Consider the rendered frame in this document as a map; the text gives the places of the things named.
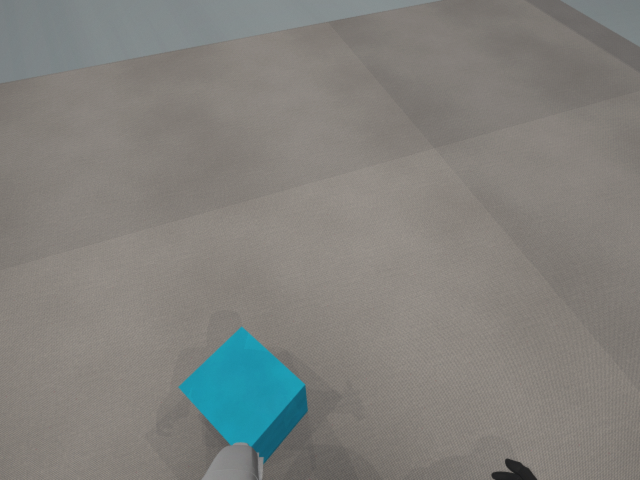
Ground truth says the robot right hand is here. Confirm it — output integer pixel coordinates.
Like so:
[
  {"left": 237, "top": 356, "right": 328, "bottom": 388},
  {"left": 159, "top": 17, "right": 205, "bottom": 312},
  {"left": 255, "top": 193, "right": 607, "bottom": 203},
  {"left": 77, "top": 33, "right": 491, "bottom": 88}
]
[{"left": 491, "top": 459, "right": 537, "bottom": 480}]

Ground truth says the robot left thigh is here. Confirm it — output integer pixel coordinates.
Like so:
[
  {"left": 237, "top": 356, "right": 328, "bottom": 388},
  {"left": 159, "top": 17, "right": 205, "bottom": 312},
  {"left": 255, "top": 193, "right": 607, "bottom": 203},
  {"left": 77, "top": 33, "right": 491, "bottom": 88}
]
[{"left": 202, "top": 445, "right": 264, "bottom": 480}]

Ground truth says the carton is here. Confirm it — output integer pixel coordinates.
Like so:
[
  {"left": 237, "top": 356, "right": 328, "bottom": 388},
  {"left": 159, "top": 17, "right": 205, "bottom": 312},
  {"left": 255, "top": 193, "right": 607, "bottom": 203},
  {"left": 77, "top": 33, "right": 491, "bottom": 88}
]
[{"left": 179, "top": 327, "right": 308, "bottom": 464}]

